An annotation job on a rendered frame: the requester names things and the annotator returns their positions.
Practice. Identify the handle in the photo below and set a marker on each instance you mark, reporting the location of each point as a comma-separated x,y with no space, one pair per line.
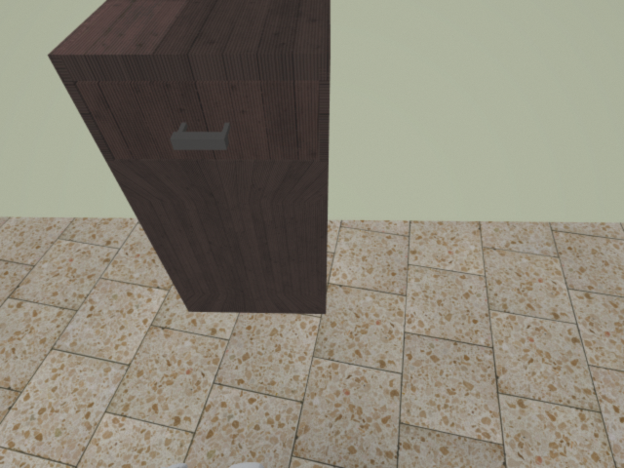
183,140

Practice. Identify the drawer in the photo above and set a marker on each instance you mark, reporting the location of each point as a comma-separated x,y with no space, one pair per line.
268,119

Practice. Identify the cabinet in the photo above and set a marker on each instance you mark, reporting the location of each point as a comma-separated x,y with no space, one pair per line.
234,235

